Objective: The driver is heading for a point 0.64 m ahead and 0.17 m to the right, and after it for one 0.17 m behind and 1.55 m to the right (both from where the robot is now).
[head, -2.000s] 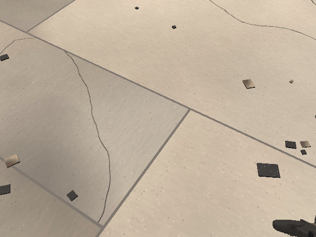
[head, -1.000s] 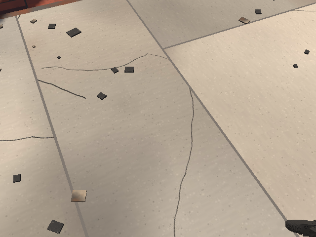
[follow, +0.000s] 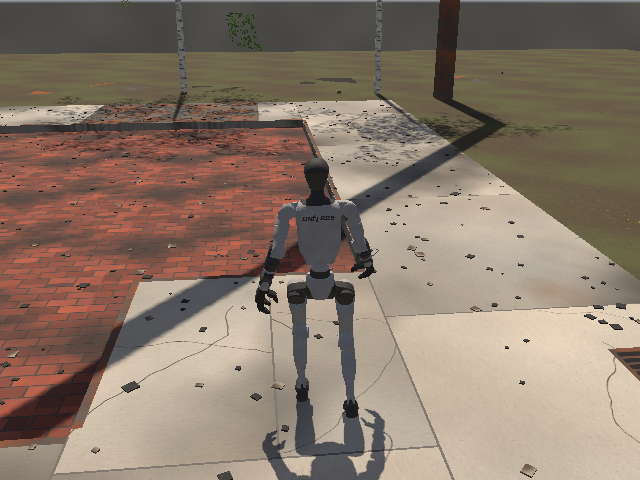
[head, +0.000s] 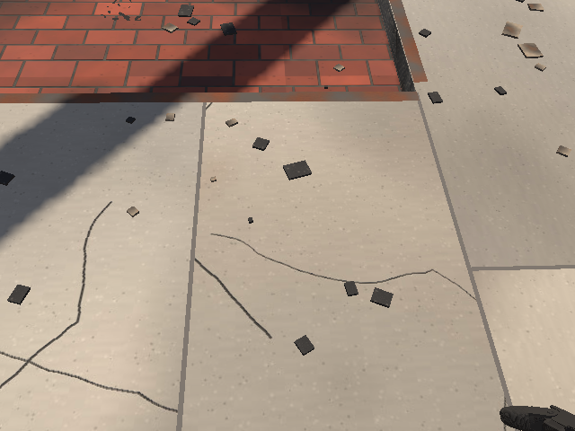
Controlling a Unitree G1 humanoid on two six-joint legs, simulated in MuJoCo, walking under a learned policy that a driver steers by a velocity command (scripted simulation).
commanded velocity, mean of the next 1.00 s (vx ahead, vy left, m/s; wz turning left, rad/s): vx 0.45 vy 0.00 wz -0.44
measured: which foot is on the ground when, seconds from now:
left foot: down 0.00-0.46, up 0.48-0.90, down 0.92-1.00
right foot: up 0.00-0.46, down 0.48-0.92, up 0.94-1.00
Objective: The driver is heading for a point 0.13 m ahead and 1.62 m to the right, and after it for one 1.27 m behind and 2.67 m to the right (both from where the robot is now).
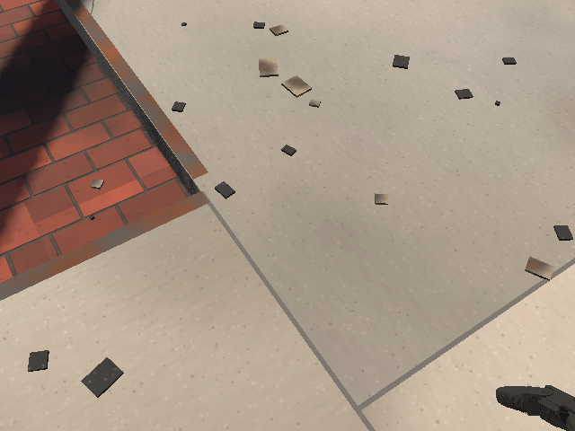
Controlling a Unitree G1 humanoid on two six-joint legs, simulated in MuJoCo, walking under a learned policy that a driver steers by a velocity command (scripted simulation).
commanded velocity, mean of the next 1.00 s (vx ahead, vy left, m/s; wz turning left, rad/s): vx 0.05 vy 0.00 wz -0.59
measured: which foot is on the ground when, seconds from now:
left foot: down 0.00-0.38, up 0.40-0.80, down 0.82-1.00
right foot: up 0.00-0.34, down 0.36-0.82, up 0.84-1.00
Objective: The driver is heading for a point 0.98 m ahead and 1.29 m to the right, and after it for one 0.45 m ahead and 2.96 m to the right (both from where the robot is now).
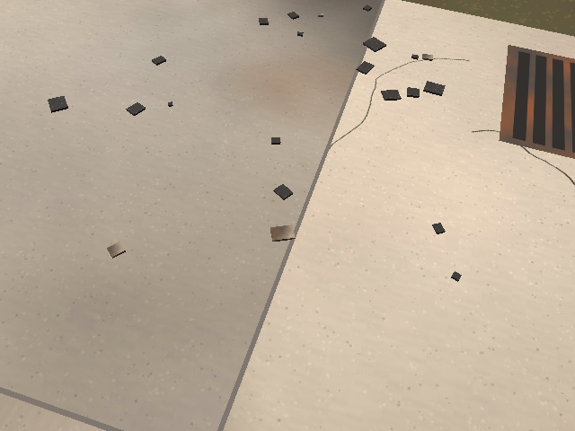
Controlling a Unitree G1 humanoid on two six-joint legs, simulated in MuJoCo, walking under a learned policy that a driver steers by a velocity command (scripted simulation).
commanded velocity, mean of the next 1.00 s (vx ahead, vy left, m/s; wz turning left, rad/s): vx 0.00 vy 0.00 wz -0.60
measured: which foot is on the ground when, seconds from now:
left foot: down 0.00-0.22, up 0.24-0.70, down 0.72-1.00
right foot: up 0.00-0.20, down 0.22-0.72, up 0.74-1.00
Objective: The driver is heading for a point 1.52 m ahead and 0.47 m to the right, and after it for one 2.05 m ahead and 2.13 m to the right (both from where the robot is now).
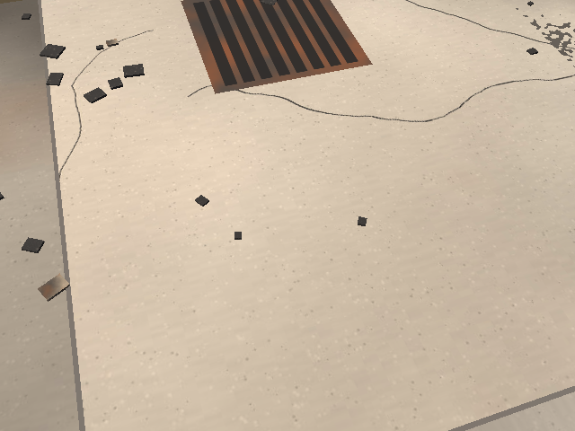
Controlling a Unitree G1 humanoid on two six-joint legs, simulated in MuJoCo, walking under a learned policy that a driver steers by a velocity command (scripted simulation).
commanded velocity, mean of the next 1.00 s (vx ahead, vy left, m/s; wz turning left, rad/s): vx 0.33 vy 0.00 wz -0.47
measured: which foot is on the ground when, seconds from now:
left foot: down 0.00-0.14, up 0.16-0.60, down 0.62-1.00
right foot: up 0.00-0.12, down 0.14-0.64, up 0.66-1.00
